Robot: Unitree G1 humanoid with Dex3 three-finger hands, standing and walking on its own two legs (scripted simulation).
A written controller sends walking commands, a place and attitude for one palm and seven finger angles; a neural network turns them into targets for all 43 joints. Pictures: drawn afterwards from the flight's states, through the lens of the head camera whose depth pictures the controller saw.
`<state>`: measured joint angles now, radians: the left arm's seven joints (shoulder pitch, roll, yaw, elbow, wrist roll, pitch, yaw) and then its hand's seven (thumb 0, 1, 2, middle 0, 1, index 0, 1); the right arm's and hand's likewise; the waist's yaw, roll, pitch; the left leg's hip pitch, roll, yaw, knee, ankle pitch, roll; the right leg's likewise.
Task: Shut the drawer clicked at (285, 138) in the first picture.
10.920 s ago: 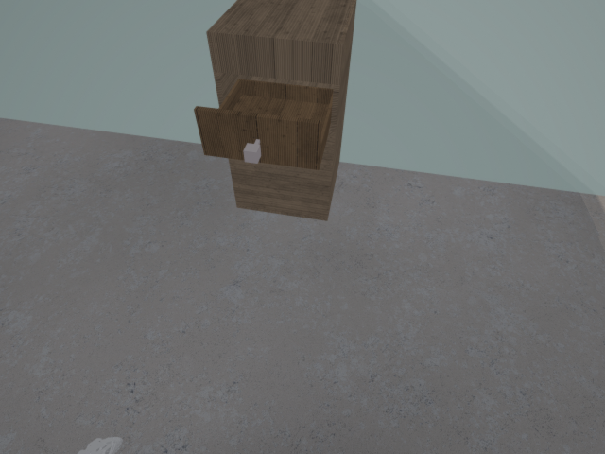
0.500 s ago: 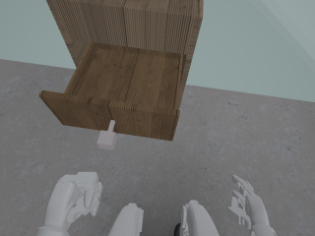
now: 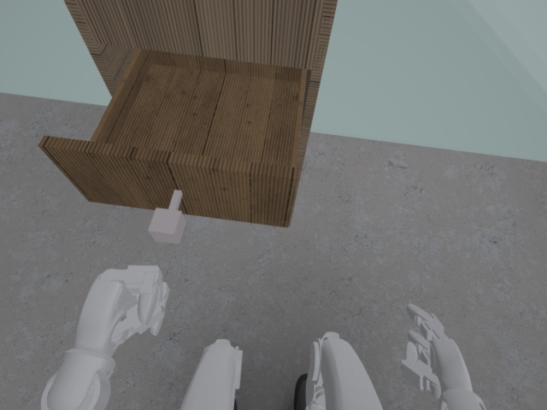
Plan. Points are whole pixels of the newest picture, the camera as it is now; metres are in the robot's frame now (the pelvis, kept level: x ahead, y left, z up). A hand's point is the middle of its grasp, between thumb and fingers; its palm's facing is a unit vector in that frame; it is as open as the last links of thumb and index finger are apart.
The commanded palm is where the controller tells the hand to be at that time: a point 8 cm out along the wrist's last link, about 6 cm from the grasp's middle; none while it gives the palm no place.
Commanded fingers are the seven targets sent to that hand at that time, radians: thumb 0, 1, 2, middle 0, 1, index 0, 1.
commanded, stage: bring the fist close to the handle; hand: left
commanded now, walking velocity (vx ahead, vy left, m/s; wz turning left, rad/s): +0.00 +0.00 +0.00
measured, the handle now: (171, 214) +0.41 +0.19 -0.04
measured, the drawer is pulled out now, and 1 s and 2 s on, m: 0.24 0.24 0.17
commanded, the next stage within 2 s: push the drawer shut in 1.02 s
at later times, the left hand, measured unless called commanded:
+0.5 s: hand (174, 285) +0.29 +0.16 -0.03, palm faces -0.14 -0.99 -0.03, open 3.3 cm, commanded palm +0.29 +0.21 -0.02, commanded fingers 0.00 0.90 0.90 -1.40 -1.60 -1.40 -1.60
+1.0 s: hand (182, 278) +0.31 +0.15 -0.04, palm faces -0.12 -0.99 -0.04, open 3.2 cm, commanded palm +0.30 +0.20 -0.03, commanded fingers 0.00 0.90 0.90 -1.40 -1.60 -1.40 -1.60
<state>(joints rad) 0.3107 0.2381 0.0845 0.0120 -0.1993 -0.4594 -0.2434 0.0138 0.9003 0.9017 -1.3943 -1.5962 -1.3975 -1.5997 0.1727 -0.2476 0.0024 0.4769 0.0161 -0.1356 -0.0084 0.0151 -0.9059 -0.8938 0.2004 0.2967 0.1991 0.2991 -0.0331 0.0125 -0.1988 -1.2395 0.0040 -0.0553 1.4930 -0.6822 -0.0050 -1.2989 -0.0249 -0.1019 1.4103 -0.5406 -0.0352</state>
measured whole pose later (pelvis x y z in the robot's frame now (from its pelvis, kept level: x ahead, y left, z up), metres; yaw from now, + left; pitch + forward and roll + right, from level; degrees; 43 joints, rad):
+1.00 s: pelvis -0.01 +0.01 -0.04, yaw +0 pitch +30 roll -3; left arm 0.01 0.22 0.06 0.22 -0.15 -0.45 -0.17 0.01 0.90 0.90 -1.39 -1.60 -1.40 -1.60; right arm 0.14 -0.26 0.02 0.50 0.01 -0.04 0.03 0.01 -0.91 -0.89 0.20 0.30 0.20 0.30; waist -0.04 0.02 -0.21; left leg -1.45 -0.02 -0.03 1.63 -0.71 0.02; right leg -1.51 -0.05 -0.08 1.54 -0.56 -0.02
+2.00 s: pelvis -0.04 +0.02 -0.05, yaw +0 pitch +30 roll -4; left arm -0.51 0.30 0.11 0.70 -0.11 -0.47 -0.14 -0.03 0.76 0.99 -1.40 -1.60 -1.40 -1.60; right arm 0.18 -0.27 0.05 0.60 0.00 -0.06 -0.02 0.01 -0.91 -0.89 0.20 0.30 0.20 0.30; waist -0.11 0.02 -0.18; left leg -1.53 -0.03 -0.05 1.65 -0.64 0.03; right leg -1.57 -0.06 -0.09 1.54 -0.49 -0.01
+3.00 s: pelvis -0.04 +0.02 -0.07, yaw -2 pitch +35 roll -6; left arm -1.02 0.48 0.29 1.16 0.00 -0.50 -0.15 -0.01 0.73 0.96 -1.40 -1.60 -1.40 -1.60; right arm 0.24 -0.27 0.07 0.61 -0.06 0.06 0.03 0.01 -0.91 -0.89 0.20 0.30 0.20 0.30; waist -0.23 0.03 -0.15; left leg -1.66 -0.01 -0.06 1.71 -0.66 0.03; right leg -1.69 -0.04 -0.10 1.57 -0.48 -0.01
